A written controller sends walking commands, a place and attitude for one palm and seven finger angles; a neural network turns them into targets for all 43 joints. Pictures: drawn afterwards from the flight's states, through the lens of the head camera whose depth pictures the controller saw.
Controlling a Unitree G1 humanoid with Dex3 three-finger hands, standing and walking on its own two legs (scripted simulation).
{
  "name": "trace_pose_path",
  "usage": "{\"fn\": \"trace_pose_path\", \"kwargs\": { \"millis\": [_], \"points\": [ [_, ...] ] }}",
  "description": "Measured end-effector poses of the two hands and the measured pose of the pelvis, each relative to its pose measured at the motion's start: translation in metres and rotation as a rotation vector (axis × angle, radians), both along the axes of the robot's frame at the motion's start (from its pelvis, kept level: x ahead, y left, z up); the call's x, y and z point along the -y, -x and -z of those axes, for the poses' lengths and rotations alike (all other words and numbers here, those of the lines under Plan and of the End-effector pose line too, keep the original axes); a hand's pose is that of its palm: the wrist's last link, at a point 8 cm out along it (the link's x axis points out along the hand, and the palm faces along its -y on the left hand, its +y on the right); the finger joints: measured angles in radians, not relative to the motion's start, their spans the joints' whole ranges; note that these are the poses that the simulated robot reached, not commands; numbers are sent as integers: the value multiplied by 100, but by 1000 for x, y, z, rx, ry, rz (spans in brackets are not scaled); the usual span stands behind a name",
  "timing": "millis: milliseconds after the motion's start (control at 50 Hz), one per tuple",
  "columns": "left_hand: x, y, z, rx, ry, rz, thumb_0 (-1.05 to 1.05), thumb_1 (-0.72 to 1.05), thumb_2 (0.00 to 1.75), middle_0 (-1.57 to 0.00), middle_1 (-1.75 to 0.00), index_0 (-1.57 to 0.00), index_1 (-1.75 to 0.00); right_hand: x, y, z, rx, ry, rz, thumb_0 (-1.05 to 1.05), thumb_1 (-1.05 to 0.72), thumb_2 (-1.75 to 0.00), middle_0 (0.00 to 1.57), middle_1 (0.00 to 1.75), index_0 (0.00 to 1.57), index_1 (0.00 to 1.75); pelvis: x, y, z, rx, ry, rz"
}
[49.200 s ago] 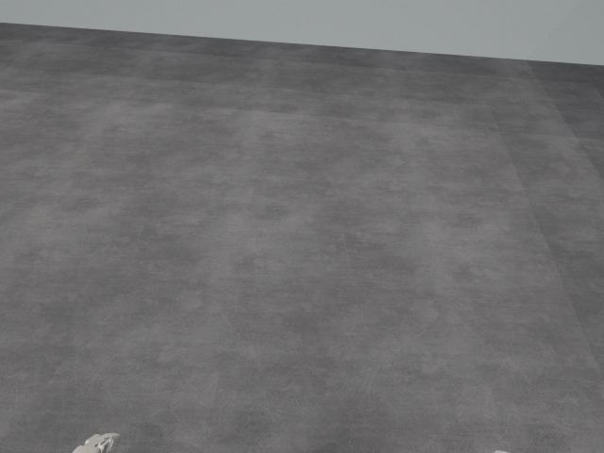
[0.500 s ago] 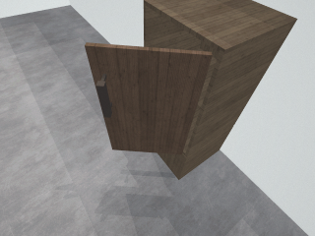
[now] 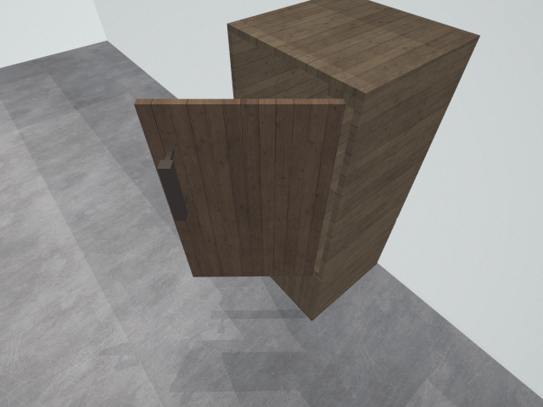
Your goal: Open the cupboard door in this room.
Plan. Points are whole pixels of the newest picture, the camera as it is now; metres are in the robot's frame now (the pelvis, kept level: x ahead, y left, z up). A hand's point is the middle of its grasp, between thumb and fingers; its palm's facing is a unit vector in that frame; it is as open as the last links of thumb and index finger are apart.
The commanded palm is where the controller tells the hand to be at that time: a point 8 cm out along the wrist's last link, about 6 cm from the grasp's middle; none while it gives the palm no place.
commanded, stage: come to a stop and stand still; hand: left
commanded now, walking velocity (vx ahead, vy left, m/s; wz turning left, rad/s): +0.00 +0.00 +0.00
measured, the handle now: (176, 185) +0.53 +0.22 +0.00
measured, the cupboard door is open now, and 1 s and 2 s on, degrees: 51 51 51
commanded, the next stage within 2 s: look again from close up in 0.50 s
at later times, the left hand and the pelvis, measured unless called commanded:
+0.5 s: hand out of the picture +0.03 +0.19 -0.17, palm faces +0.00 -0.98 -0.18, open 7.4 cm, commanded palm none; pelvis +0.03 +0.02 +0.01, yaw -1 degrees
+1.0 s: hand out of the picture +0.06 +0.21 -0.17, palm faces -0.01 -0.98 -0.21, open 7.4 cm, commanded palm none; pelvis +0.03 +0.02 +0.01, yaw -1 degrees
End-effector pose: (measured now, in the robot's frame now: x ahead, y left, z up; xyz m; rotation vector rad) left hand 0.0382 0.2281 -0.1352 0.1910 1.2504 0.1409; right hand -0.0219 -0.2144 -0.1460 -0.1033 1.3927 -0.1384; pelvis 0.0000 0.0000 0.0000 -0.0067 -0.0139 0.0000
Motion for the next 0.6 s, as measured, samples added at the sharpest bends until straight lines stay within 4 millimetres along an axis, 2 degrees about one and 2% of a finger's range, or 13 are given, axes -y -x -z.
{"fn": "trace_pose_path", "kwargs": {
  "millis": [120,340,480,600],
  "points": [
    [-6,4,-1,-37,2,-4,0,91,89,-20,-30,-20,-30,-14,-9,-1,-13,-20,-17,1,-92,-90,20,30,20,30,-6,-6,-3,-10,-7,5],
    [-6,14,6,-110,30,-19,0,91,89,-20,-30,-20,-30,-4,-47,-8,34,38,-31,1,-92,-90,20,30,20,30,-14,-20,-5,-2,-9,15],
    [-9,11,8,-122,38,-20,0,91,89,-20,-30,-20,-30,-2,-72,-12,76,60,-46,1,-92,-90,20,30,20,30,-17,-26,-6,0,-8,19],
    [-15,5,7,-117,30,-19,0,91,89,-20,-30,-20,-30,-3,-84,-14,91,63,-54,1,-92,-90,20,30,20,30,-19,-29,-6,-1,-8,19]
  ]
}}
